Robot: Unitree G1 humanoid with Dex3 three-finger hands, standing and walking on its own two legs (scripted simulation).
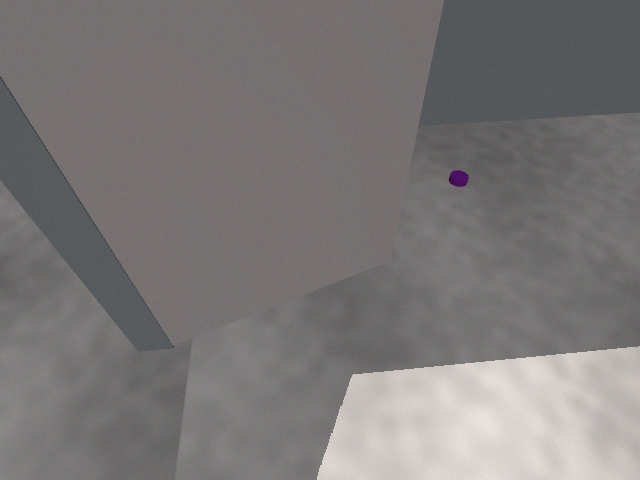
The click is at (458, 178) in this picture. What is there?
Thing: low tin
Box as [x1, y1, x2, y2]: [449, 170, 468, 186]
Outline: 451,172 449,181 452,184 462,186 466,183 468,178 466,173 459,170
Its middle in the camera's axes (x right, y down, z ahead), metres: +0.67 -0.32 +1.91
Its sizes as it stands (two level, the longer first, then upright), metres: 0.087 0.087 0.031
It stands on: the floor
